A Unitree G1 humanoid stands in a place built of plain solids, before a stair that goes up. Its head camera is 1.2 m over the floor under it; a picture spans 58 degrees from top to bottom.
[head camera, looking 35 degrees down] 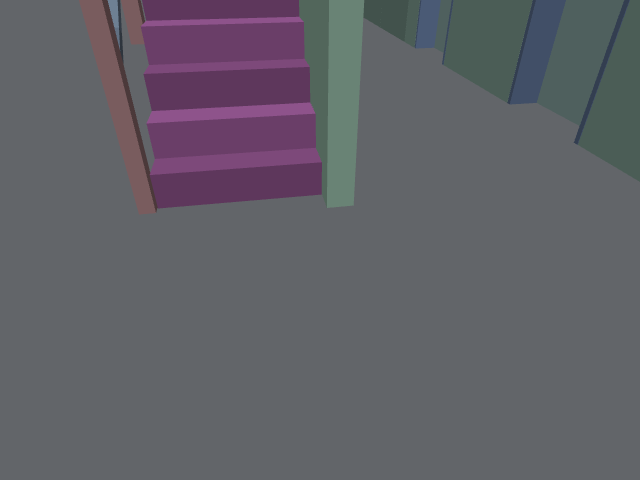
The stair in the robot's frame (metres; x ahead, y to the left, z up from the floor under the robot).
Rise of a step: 0.20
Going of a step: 0.20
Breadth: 0.90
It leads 10 degrees to the left of straight ahead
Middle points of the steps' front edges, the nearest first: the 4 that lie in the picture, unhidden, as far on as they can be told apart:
2.09 0.43 0.20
2.28 0.47 0.40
2.48 0.50 0.60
2.68 0.53 0.80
